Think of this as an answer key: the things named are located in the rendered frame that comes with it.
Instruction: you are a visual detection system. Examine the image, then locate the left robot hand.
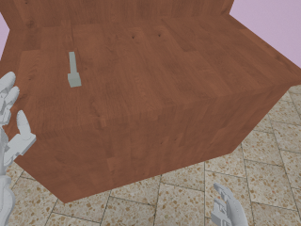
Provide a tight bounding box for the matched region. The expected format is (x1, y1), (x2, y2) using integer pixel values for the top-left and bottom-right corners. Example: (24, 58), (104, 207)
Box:
(0, 72), (37, 176)

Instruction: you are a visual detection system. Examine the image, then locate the tap lever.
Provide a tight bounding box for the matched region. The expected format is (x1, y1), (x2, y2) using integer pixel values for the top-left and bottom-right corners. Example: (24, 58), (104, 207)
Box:
(68, 52), (82, 88)

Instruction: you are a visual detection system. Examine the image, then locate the left robot forearm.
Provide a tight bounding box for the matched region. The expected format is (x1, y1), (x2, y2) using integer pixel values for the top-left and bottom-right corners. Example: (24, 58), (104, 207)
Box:
(0, 175), (16, 226)

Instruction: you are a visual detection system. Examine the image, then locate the right robot hand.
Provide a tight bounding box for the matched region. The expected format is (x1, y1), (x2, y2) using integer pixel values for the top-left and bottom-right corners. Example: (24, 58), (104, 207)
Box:
(211, 182), (248, 226)

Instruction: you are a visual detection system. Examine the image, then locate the counter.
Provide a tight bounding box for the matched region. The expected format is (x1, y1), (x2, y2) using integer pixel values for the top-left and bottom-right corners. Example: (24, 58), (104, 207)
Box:
(0, 0), (301, 203)

